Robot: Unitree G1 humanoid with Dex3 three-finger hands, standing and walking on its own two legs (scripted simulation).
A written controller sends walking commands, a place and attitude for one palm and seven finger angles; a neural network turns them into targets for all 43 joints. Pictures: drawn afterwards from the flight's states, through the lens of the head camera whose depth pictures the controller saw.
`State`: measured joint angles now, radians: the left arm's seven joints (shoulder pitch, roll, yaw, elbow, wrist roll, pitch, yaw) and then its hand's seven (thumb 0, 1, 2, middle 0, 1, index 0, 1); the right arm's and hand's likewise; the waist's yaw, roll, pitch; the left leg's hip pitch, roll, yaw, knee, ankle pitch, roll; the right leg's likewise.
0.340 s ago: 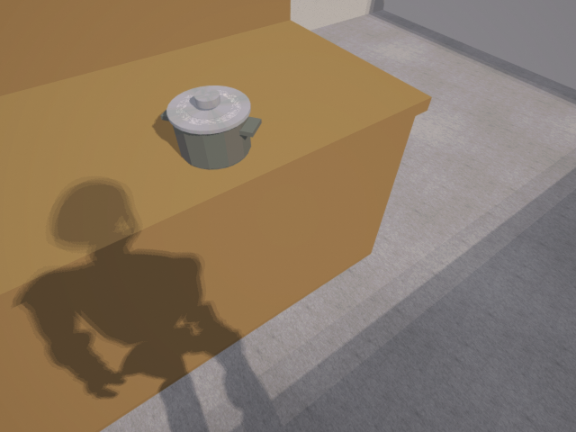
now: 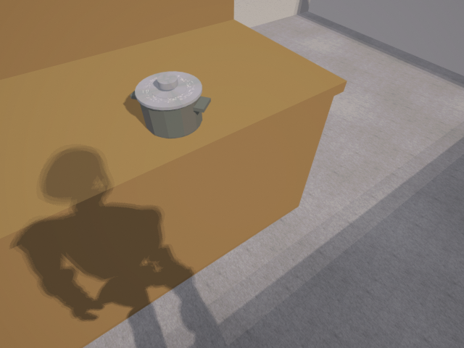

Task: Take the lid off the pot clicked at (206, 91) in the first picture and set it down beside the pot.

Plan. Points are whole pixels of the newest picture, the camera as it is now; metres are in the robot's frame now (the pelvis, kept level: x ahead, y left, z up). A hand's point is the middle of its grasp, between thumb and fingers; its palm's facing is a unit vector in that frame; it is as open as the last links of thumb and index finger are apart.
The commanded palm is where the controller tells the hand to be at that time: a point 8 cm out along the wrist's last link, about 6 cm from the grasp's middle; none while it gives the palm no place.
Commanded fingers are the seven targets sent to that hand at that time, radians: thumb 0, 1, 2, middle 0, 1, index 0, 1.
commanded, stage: look at it before walking up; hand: left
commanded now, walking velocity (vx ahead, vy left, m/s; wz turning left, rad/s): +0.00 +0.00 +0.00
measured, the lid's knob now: (167, 81) +0.68 +0.20 +0.11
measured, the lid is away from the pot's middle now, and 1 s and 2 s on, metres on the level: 0.00 0.00 0.00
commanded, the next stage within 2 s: walk to a spot facing it in 0.30 s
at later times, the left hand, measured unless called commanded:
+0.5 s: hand out of the picture +0.00 +0.17 -0.18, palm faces +0.04 -0.98 -0.19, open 7.4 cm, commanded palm none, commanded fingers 0.00 0.90 0.90 -0.20 -0.30 -0.20 -0.30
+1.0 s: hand out of the picture +0.06 +0.17 -0.16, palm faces -0.17 -0.95 -0.26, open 7.4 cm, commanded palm none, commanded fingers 0.00 0.90 0.90 -0.20 -0.30 -0.20 -0.30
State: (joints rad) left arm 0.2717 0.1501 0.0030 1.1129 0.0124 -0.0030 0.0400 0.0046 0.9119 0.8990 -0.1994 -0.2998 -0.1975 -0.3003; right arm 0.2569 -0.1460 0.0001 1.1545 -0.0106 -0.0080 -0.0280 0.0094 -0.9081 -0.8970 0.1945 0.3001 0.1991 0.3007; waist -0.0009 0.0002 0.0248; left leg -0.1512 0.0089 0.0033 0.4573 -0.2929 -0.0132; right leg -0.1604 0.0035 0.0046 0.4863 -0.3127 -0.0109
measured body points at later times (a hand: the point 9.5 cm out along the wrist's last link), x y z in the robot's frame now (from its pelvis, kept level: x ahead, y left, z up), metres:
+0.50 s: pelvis +0.00 +0.00 +0.00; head +0.02 +0.00 +0.45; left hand +0.00 +0.22 -0.16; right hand +0.00 -0.22 -0.16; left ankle -0.03 +0.13 -0.74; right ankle -0.03 -0.11 -0.74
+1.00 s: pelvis +0.00 -0.02 +0.00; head +0.05 -0.04 +0.45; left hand +0.07 +0.22 -0.14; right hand +0.08 -0.29 -0.14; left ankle +0.02 +0.13 -0.69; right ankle -0.03 -0.10 -0.74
